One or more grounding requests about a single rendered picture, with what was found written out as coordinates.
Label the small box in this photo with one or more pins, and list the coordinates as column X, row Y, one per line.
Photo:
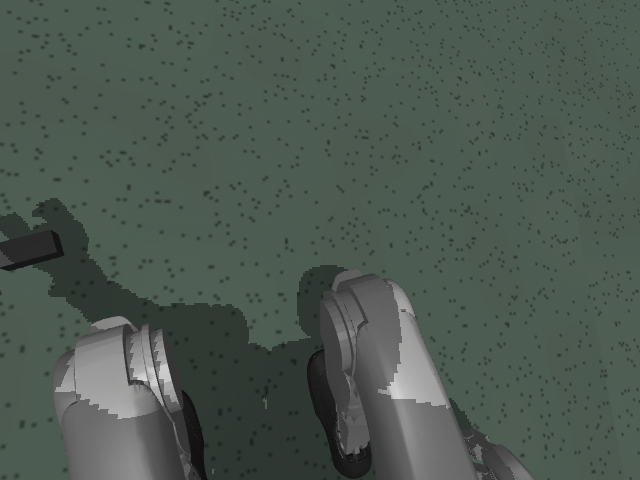
column 31, row 249

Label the left robot foot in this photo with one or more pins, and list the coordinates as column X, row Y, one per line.
column 195, row 438

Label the right robot foot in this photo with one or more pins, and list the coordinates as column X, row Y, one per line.
column 351, row 466

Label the right robot hand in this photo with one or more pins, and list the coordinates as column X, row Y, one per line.
column 499, row 462

